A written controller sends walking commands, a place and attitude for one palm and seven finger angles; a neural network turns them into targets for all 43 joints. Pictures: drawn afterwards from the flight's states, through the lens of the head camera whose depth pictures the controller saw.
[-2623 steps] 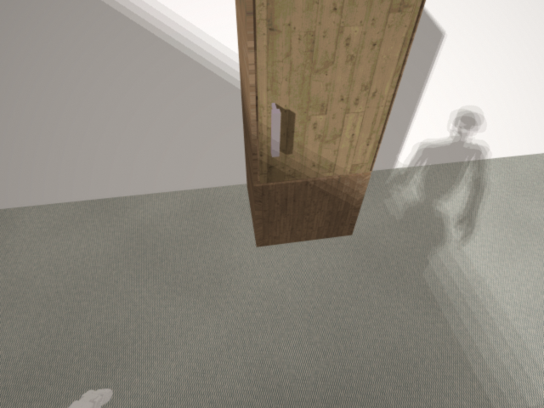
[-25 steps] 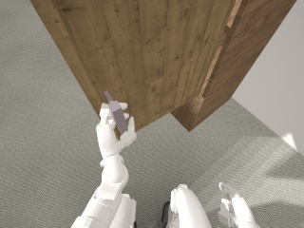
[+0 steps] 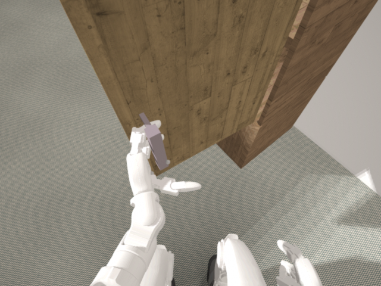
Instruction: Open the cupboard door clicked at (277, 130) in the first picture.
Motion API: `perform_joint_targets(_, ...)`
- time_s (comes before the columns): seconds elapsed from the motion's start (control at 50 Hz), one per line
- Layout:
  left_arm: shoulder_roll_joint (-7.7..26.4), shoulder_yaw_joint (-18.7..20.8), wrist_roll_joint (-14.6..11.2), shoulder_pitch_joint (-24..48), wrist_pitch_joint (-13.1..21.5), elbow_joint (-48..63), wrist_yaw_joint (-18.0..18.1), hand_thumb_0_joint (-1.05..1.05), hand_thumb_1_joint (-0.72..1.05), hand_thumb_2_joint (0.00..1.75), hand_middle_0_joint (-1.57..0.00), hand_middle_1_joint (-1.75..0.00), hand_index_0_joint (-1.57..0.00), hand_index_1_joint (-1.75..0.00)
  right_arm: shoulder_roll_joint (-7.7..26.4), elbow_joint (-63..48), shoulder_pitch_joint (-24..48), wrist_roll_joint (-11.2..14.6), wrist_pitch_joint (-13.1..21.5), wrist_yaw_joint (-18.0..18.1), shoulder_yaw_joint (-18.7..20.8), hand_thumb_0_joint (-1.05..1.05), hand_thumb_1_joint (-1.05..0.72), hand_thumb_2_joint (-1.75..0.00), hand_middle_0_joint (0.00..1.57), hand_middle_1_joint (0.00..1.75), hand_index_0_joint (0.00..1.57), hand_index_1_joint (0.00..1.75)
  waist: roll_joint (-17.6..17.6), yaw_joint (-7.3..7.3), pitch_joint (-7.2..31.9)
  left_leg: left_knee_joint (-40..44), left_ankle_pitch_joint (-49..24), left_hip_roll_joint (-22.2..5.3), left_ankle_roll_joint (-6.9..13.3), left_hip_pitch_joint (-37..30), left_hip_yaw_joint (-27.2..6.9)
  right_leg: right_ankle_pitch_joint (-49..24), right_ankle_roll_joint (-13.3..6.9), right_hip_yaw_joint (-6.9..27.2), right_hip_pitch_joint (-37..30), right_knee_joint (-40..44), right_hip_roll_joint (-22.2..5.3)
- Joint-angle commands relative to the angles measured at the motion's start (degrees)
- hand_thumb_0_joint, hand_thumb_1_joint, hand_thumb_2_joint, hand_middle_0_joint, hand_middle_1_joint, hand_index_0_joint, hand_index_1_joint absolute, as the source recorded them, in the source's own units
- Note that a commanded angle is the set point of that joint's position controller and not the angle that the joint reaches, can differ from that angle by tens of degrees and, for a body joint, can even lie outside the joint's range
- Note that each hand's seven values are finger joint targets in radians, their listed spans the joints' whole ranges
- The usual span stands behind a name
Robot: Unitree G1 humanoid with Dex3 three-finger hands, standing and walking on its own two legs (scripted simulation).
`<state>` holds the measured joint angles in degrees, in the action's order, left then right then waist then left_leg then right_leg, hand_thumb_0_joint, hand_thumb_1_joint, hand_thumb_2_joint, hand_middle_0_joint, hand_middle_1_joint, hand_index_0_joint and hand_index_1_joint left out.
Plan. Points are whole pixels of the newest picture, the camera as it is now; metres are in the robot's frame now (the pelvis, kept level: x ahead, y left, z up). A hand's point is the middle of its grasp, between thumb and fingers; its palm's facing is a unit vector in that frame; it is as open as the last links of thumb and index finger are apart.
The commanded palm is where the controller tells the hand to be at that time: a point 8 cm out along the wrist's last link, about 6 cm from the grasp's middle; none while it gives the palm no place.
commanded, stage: open thumb and fingers to let go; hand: left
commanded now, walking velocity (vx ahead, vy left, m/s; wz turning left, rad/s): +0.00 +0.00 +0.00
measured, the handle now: (153, 142) +0.41 +0.09 +0.01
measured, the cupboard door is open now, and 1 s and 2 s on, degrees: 83 83 83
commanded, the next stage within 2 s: slide the hand sideways off the handle in 0.14 s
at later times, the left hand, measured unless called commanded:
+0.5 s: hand (157, 174) +0.33 +0.07 +0.02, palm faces -0.29 -0.96 -0.05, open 16.3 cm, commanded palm +0.32 +0.11 +0.01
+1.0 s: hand (136, 197) +0.29 +0.11 +0.01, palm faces -0.20 -0.98 -0.03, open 16.3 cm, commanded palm +0.28 +0.16 +0.01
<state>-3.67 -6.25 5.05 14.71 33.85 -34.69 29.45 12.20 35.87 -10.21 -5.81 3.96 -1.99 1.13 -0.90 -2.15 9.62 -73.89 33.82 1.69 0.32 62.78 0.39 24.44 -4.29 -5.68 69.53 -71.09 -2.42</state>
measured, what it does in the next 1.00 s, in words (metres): stands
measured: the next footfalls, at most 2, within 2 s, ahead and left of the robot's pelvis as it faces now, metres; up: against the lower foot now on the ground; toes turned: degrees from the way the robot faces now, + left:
none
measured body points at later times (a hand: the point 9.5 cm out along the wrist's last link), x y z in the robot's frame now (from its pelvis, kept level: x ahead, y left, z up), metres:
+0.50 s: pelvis -0.01 +0.02 +0.00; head +0.10 +0.01 +0.44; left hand +0.34 +0.13 +0.02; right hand +0.14 -0.22 -0.12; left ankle +0.01 +0.12 -0.62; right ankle +0.08 -0.08 -0.62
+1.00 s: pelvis +0.01 +0.03 -0.01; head +0.12 +0.03 +0.42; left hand +0.30 +0.17 +0.01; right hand +0.19 -0.19 -0.12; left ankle +0.01 +0.12 -0.62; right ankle +0.08 -0.08 -0.62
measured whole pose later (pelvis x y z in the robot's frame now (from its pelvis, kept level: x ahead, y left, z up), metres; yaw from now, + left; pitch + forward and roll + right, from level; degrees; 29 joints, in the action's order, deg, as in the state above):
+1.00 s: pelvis +0.01 +0.03 -0.01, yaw +0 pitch +22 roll -1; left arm 8.0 -7.6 -4.7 -4.0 26.2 -10.1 -4.9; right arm 12.9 27.0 -10.3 -0.7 0.6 -1.2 -1.0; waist -1.3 0.2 9.5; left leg -79.3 37.0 2.9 3.1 64.5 1.1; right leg 26.8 -1.6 -4.8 70.6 -75.3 -3.6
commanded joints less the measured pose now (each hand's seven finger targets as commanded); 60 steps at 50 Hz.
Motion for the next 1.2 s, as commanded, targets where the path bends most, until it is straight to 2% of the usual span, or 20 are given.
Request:
perform_joint_targets(0.0, -2.27, -1.50, 1.52, 13.50, 2.60, 10.70, 1.28, 0.00, -0.50, 0.30, -0.19, -0.55, -0.19, -0.55, 5.65, -6.95, -1.05, 0.04, 1.73, -0.13, 1.89, 0.00, -0.90, -0.90, 0.20, 0.30, 0.20, 0.30, 4.48, -1.54, 23.54, 10.50, -8.73, 1.07, -0.06, -2.34, -0.43, -5.51, 2.56, 6.04, -26.78, 11.12, 0.67)
perform_joint_targets(0.1, -2.08, -0.99, 2.33, 14.98, 2.13, 9.42, 3.19, 0.00, -0.50, 0.30, -0.15, -0.30, -0.15, -0.30, 5.58, -6.75, -0.53, -0.05, 1.39, 0.05, 1.79, 0.00, -0.90, -0.90, 0.20, 0.30, 0.20, 0.30, 6.18, -1.73, 21.99, 10.88, -6.37, 0.99, 0.03, -1.54, -0.63, -2.01, 2.68, 6.10, -25.77, 11.77, 0.70)
perform_joint_targets(0.2, -3.20, -1.77, 2.28, 18.01, 2.28, 7.96, 3.64, 0.00, -0.50, 0.30, -0.15, -0.30, -0.15, -0.30, 5.56, -6.05, -0.24, -0.15, 1.39, 0.13, 1.51, 0.00, -0.90, -0.90, 0.20, 0.30, 0.20, 0.30, 5.42, -2.55, 20.38, 11.05, -5.17, 0.93, 0.04, -1.87, -0.90, -0.39, 2.62, 5.47, -23.46, 11.86, 0.83)
perform_joint_targets(0.22, -2.51, -1.20, 2.47, 17.50, 2.37, 8.33, 3.78, 0.00, -0.50, 0.30, -0.15, -0.30, -0.15, -0.30, 5.67, -6.51, -0.22, -0.24, 1.34, 0.21, 1.51, 0.00, -0.90, -0.90, 0.20, 0.30, 0.20, 0.30, 5.19, -1.89, 21.31, 11.18, -5.87, 0.99, 0.07, -1.90, -1.11, -0.93, 2.37, 5.46, -24.09, 11.53, 0.99)
perform_joint_targets(0.24, 1.43, -14.16, 10.88, 16.06, 3.53, 8.87, -7.71, 0.00, -0.50, 0.30, -0.15, -0.30, -0.15, -0.30, 7.22, -5.13, -2.81, -0.21, 0.92, -0.10, 1.76, 0.00, -0.90, -0.90, 0.20, 0.30, 0.20, 0.30, 4.96, -6.61, 21.32, 8.43, -6.94, 0.37, 0.90, -2.58, -0.68, -6.37, 2.18, 6.67, -24.43, 9.59, 0.24)
perform_joint_targets(0.26, 5.92, -8.86, 8.56, 19.22, 5.08, 11.83, -13.56, 0.00, -0.50, 0.30, -0.15, -0.30, -0.15, -0.30, 7.14, -6.26, -3.67, 0.68, 0.78, 0.05, 2.00, 0.00, -0.90, -0.90, 0.20, 0.30, 0.20, 0.30, 3.80, -5.19, 24.16, 7.94, -7.35, 0.98, 1.10, -1.32, -0.90, -8.64, 1.79, 6.95, -26.59, 8.51, -0.46)
perform_joint_targets(0.28, 8.15, -7.74, 7.81, 19.70, 5.88, 12.82, -17.45, 0.00, -0.50, 0.30, -0.15, -0.30, -0.15, -0.30, 7.19, -6.50, -3.34, 0.87, 0.44, 0.46, 2.11, 0.00, -0.90, -0.90, 0.20, 0.30, 0.20, 0.30, 3.45, -4.18, 26.07, 8.26, -7.61, 1.16, 1.10, -1.55, -1.18, -9.70, 1.58, 7.22, -27.81, 7.74, -0.44)
perform_joint_targets(0.34, 5.81, -11.52, 2.58, 19.74, 4.18, 13.09, -28.74, 0.00, -0.50, 0.30, -0.15, -0.30, -0.15, -0.30, 7.54, -7.90, -2.89, 2.78, 0.30, 0.84, 1.77, 0.00, -0.90, -0.90, 0.20, 0.30, 0.20, 0.30, 1.47, -5.40, 22.47, 9.06, -6.66, 0.97, 1.10, -3.20, -1.89, -7.87, 1.40, 6.71, -25.20, 8.36, -0.18)
perform_joint_targets(0.38, 2.78, -11.71, -5.68, 18.78, 0.23, 13.76, -35.03, 0.00, -0.50, 0.30, -0.15, -0.30, -0.15, -0.30, 7.83, -9.67, -2.45, 4.73, 0.18, 1.02, 1.31, 0.00, -0.90, -0.90, 0.20, 0.30, 0.20, 0.30, 1.06, -5.10, 20.46, 11.16, -5.26, 0.93, 0.92, -5.10, -2.52, -4.05, 1.46, 6.08, -24.61, 10.41, 0.27)
perform_joint_targets(0.42, 0.97, -9.89, -11.96, 14.67, -3.51, 15.29, -37.49, 0.00, -0.50, 0.30, -0.15, -0.30, -0.15, -0.30, 8.37, -11.46, -1.60, 6.09, 0.15, 1.37, 1.03, 0.00, -0.90, -0.90, 0.20, 0.30, 0.20, 0.30, 1.33, -3.62, 21.00, 13.29, -7.40, 0.84, 0.64, -8.11, -3.49, -3.83, 1.36, 4.59, -24.23, 10.54, 0.83)
perform_joint_targets(0.48, 2.41, -5.62, -14.91, 9.77, -5.93, 15.49, -36.41, 0.00, -0.50, 0.30, -0.15, -0.30, -0.15, -0.30, 8.98, -12.50, -1.22, 6.52, -0.15, 1.40, 1.09, 0.00, -0.90, -0.90, 0.20, 0.30, 0.20, 0.30, 6.72, -2.49, 18.98, 13.39, -6.99, 0.74, 0.59, -6.06, -3.90, -1.66, 2.08, 3.62, -22.57, 9.87, 0.81)
perform_joint_targets(0.5, 3.40, -4.56, -14.16, 9.60, -5.46, 16.11, -35.24, 0.00, -0.50, 0.30, -0.15, -0.30, -0.15, -0.30, 8.95, -12.66, -1.42, 6.19, -0.14, 1.31, 1.17, 0.00, -0.90, -0.90, 0.20, 0.30, 0.20, 0.30, 6.81, -2.13, 18.17, 12.92, -6.95, 0.86, 0.59, -5.18, -3.69, -1.43, 2.05, 3.69, -21.89, 9.36, 0.70)
perform_joint_targets(0.52, 5.66, -3.07, -12.67, 8.29, -4.44, 17.77, -33.93, 0.00, -0.50, 0.30, -0.15, -0.30, -0.15, -0.30, 9.11, -13.21, -1.27, 5.75, -0.02, 1.10, 1.14, 0.00, -0.90, -0.90, 0.20, 0.30, 0.20, 0.30, 3.92, -0.67, 18.95, 12.55, -8.24, 1.02, 0.34, -5.23, -3.65, -1.91, 1.55, 3.51, -20.92, 7.73, 0.69)
perform_joint_targets(0.6, 8.14, -2.04, -7.66, 4.85, -1.11, 18.61, -30.90, 0.00, -0.50, 0.30, -0.15, -0.30, -0.15, -0.30, 8.96, -13.44, -1.52, 4.45, -0.62, -0.28, 1.54, 0.00, -0.90, -0.90, 0.20, 0.30, 0.20, 0.30, 4.79, -0.54, 18.13, 9.74, -8.59, 0.75, 0.01, -3.58, -3.56, -2.00, 1.42, 4.10, -17.28, 5.25, 0.74)
perform_joint_targets(0.64, 9.15, -1.52, -6.53, 2.86, -0.02, 21.55, -30.52, 0.00, -0.50, 0.30, -0.15, -0.30, -0.15, -0.30, 8.99, -14.64, -0.90, 4.21, -0.81, -0.61, 1.69, 0.00, -0.90, -0.90, 0.20, 0.30, 0.20, 0.30, 2.99, 0.64, 19.97, 9.41, -9.54, 0.82, -0.23, -4.03, -3.68, -2.41, 1.08, 4.29, -17.47, 4.14, 0.85)
perform_joint_targets(0.72, 9.49, -1.71, -7.21, -3.25, -1.65, 28.03, -31.28, 0.00, -0.50, 0.30, -0.15, -0.30, -0.15, -0.30, 8.87, -16.67, -0.43, 4.59, -1.80, -0.97, 1.87, 0.00, -0.90, -0.90, 0.20, 0.30, 0.20, 0.30, 0.05, 1.73, 23.09, 9.40, -14.42, 0.83, -0.91, -6.84, -3.84, -5.85, 0.83, 4.00, -18.95, 3.65, 1.18)
perform_joint_targets(0.82, 11.30, -0.96, -9.11, -5.51, -3.61, 36.19, -32.31, 0.00, -0.50, 0.30, -0.15, -0.30, -0.15, -0.30, 8.45, -17.69, -0.10, 5.16, -2.10, 0.34, 1.48, 0.00, -0.90, -0.90, 0.20, 0.30, 0.20, 0.30, 3.97, 0.47, 23.50, 8.70, -13.25, 0.79, 0.10, -5.23, -4.20, -6.68, 1.57, 4.32, -22.07, 4.11, 1.27)
perform_joint_targets(1.0, 11.97, -1.92, -10.45, -11.30, -4.76, 36.90, -37.55, 0.00, -0.50, 0.30, -0.15, -0.30, -0.15, -0.30, 8.50, -16.51, -0.22, 5.45, -0.18, 1.83, 1.04, 0.00, -0.90, -0.90, 0.20, 0.30, 0.20, 0.30, 1.95, -0.82, 19.36, 7.04, -10.91, 0.64, -0.04, -4.13, -4.72, -3.92, 1.86, 3.66, -17.33, 3.65, 1.21)
perform_joint_targets(1.12, 17.49, 5.17, -12.72, -19.86, -7.78, 39.53, -39.79, 0.00, -0.50, 0.30, -0.15, -0.30, -0.15, -0.30, 8.45, -18.72, 0.05, 5.97, -0.04, 2.15, 1.05, 0.00, -0.90, -0.90, 0.20, 0.30, 0.20, 0.30, 1.31, 2.46, 21.84, 6.96, -14.32, 1.11, 0.02, -2.52, -3.33, -7.59, 1.61, 4.43, -22.77, 3.31, 1.34)
perform_joint_targets(1.18, 17.80, 6.51, -13.79, -20.71, -7.54, 42.66, -39.81, 0.00, -0.50, 0.30, -0.15, -0.30, -0.15, -0.30, 8.03, -19.19, 0.01, 6.09, 0.12, 2.37, 1.01, 0.00, -0.90, -0.90, 0.20, 0.30, 0.20, 0.30, 3.05, 1.89, 21.65, 6.10, -13.76, 0.97, 0.30, -2.00, -2.64, -8.24, 2.06, 5.06, -23.91, 3.89, 1.37)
